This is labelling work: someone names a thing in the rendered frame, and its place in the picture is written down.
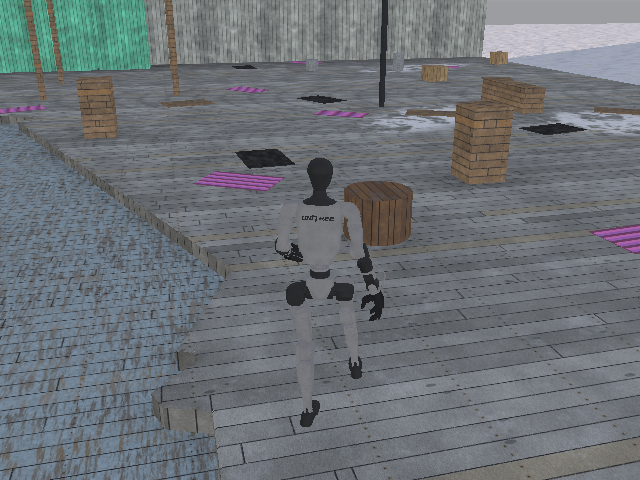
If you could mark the robot left hand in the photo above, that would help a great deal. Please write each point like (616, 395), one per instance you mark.
(297, 253)

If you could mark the robot right hand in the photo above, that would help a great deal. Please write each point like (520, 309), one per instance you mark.
(379, 304)

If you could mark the robot right upper arm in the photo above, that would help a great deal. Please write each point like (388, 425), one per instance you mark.
(351, 212)

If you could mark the right robot forearm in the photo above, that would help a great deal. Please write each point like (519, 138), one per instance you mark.
(368, 273)

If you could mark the humanoid robot torso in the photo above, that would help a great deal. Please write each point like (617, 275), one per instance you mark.
(319, 230)

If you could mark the robot left upper arm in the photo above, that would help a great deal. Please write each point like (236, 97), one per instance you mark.
(287, 212)

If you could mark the robot left thigh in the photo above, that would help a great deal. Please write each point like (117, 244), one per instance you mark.
(301, 316)

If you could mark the left robot forearm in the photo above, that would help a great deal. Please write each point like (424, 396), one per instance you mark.
(284, 253)

